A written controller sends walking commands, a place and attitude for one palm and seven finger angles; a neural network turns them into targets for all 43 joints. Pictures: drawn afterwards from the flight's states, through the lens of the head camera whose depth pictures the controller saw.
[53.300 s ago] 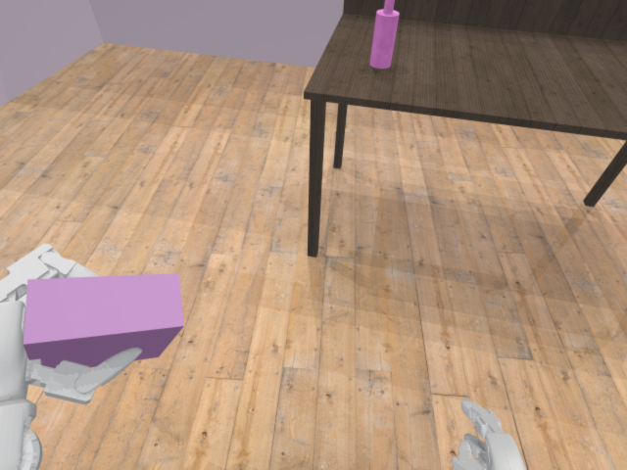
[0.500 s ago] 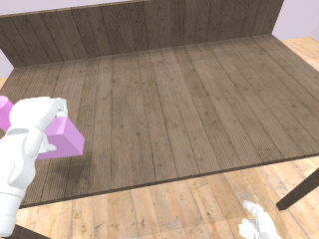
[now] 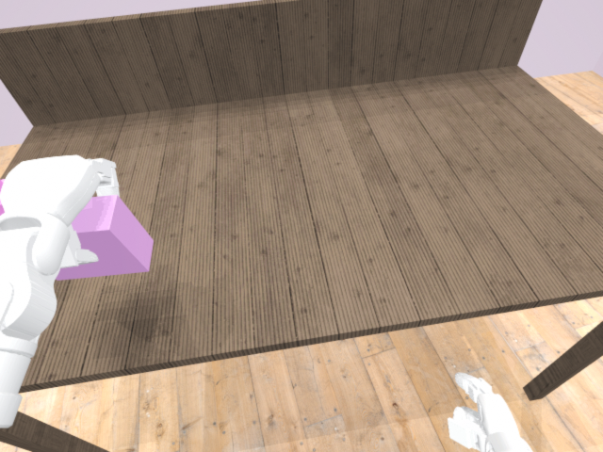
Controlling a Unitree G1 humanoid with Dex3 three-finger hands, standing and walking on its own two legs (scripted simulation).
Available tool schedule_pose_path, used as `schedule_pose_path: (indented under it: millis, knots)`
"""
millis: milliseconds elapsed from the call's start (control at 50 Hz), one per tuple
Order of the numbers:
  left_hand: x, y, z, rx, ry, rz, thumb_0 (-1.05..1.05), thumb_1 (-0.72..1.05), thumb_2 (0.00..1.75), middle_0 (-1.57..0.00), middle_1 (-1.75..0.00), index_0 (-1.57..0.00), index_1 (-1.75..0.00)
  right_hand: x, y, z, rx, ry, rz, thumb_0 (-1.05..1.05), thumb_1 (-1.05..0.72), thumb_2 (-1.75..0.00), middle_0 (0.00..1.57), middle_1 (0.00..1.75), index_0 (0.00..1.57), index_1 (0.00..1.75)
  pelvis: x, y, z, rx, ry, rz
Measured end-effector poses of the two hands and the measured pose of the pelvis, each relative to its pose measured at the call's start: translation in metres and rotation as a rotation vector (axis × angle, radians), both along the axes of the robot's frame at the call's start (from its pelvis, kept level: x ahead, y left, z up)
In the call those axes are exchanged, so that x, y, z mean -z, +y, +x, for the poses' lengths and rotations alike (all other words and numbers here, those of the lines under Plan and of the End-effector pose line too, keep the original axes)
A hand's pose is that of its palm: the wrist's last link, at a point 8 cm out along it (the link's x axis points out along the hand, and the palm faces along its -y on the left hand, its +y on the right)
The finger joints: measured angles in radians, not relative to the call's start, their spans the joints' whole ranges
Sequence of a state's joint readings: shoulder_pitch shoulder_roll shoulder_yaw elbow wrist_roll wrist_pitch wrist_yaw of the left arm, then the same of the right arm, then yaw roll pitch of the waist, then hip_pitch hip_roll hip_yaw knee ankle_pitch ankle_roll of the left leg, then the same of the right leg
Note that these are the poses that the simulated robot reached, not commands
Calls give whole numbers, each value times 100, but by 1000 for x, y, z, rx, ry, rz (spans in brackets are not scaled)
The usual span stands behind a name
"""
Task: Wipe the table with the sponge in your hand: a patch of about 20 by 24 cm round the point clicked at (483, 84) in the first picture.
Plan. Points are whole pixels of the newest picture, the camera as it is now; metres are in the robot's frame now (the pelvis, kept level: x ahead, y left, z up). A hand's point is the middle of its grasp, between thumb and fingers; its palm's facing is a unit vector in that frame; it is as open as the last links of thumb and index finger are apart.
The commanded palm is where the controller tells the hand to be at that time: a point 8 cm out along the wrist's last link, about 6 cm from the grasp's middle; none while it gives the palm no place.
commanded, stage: lift the sponge slowly off the table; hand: left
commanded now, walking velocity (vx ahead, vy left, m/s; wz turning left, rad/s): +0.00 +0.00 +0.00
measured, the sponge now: (92, 247) +0.32 +0.34 +0.11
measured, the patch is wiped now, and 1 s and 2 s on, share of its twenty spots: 0.95 0.95 0.95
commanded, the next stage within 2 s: bring the sponge back beside the body in 0.14 s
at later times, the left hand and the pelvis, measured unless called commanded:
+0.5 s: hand (73, 232) +0.30 +0.32 +0.16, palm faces +0.06 -0.01 -1.00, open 9.2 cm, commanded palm +0.26 +0.32 +0.22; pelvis +0.00 +0.00 +0.00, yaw -1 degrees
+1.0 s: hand (59, 289) +0.23 +0.31 +0.14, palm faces +0.06 -0.05 -1.00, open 9.2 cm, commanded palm +0.19 +0.30 +0.21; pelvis -0.01 +0.00 +0.00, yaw +0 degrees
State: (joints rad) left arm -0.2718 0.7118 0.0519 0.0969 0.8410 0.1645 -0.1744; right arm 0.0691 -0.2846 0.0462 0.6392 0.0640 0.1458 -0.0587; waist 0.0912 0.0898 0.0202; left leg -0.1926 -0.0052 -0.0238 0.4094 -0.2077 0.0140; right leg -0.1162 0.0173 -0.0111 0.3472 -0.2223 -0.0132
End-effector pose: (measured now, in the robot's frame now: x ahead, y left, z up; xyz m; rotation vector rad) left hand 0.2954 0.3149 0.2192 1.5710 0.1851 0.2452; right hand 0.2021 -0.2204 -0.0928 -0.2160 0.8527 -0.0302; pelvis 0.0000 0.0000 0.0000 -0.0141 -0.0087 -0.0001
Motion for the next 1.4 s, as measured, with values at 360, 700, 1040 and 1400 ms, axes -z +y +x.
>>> schedule_pose_path:
  millis: [360, 700, 1040, 1400]
  knots:
    - [13, -6, -8, 49, 74, -19, 0, -49, 106, -83, -142, -85, -148, -1, 0, -5, 5, -12, -4, 1, -90, -90, 20, 30, 20, 30, 0, 2, -3, 4, -1, -1]
    - [25, -10, -51, -8, 40, -61, 0, -49, 106, -83, -142, -85, -148, -6, 15, 13, -44, -59, 23, 1, -90, -90, 20, 30, 20, 30, 1, 4, -6, 3, -14, 0]
    - [30, -17, -94, -63, 6, -86, 0, -49, 106, -83, -142, -85, -148, -18, 22, 22, -93, -115, 41, 1, -90, -90, 20, 30, 20, 30, 2, -4, -14, 9, -39, 0]
    - [39, -36, -138, -42, -28, -97, 0, -49, 106, -83, -142, -86, -148, -15, 8, 4, -65, -116, 35, 1, -90, -90, 20, 30, 20, 30, 4, -11, -20, 22, -72, -1]
